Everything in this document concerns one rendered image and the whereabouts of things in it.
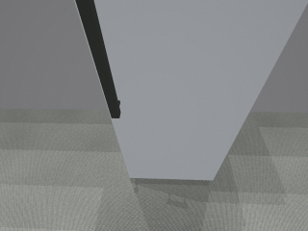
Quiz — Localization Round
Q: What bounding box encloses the handle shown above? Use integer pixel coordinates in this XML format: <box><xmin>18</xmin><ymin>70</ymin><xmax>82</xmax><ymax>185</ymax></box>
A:
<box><xmin>75</xmin><ymin>0</ymin><xmax>121</xmax><ymax>118</ymax></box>

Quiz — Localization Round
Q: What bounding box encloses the fridge door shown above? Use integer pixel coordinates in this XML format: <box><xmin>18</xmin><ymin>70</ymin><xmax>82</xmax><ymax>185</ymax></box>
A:
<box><xmin>74</xmin><ymin>0</ymin><xmax>308</xmax><ymax>181</ymax></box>

